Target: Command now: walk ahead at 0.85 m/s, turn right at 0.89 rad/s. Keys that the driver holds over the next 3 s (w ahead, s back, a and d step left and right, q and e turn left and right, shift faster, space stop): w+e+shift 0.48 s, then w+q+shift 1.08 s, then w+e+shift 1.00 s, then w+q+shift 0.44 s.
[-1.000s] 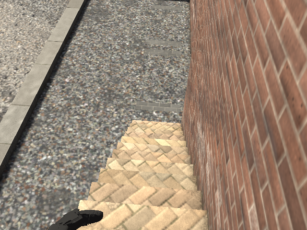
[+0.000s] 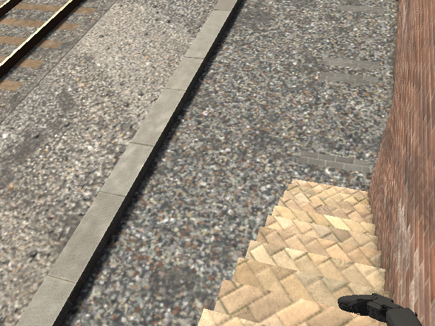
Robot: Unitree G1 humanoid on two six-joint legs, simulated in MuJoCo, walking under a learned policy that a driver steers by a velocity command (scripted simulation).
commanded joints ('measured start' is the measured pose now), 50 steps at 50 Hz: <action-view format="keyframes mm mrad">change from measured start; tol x64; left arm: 1 69 78 23 18 3 9 5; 50 -532 156 11 -215 105 -70 14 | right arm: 1 -186 7 -1 -142 20 -52 20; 7 586 -120 -83 -17 53 -23 -5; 50 743 -207 -37 68 64 -13 -25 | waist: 1 28 -16 79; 50 -241 -137 149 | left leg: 1 -25 -39 21 -316 278 -19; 9 1250 414 -117 -124 1109 67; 20 -102 160 265 -260 -228 71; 24 156 128 321 506 48 70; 26 -303 -84 208 1143 -816 52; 37 452 -25 94 -160 853 14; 44 703 -60 197 -413 80 254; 47 978 178 -302 -232 1191 347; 50 632 140 -376 -304 447 337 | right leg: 1 23 -46 215 -1 415 -145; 12 -983 -194 -80 845 365 -17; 27 537 -370 58 -208 1597 -3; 37 -549 -184 -368 -188 597 91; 43 -235 -333 -403 485 1536 92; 45 -677 -68 -513 1378 433 61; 50 -818 -194 -209 404 462 79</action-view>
